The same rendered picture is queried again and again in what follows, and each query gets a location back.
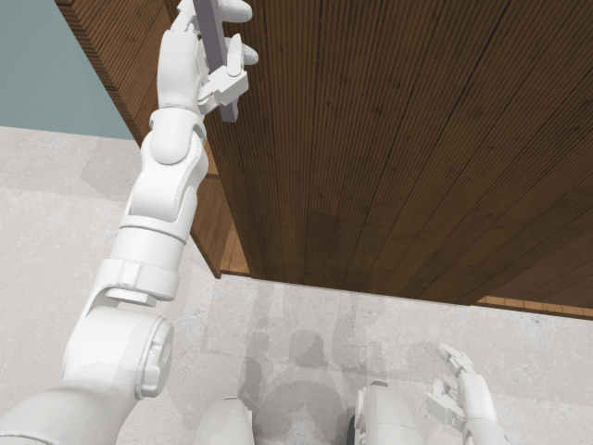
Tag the robot left hand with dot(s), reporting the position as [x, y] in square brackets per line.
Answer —
[183, 64]

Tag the right robot thigh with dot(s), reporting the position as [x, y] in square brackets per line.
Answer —
[385, 418]

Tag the left robot forearm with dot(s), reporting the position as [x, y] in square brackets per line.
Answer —
[143, 264]

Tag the robot thigh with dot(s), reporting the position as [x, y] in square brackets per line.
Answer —
[227, 422]
[385, 418]

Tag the handle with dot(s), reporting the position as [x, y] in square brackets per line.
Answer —
[210, 26]

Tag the robot right hand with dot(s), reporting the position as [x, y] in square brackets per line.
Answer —
[456, 404]

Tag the left robot upper arm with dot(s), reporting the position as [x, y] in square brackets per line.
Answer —
[117, 358]

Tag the wardrobe door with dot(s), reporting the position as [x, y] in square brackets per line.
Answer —
[563, 278]
[419, 149]

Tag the right robot forearm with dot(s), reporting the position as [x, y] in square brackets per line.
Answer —
[484, 432]

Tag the left robot thigh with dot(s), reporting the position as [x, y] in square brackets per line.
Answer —
[227, 422]

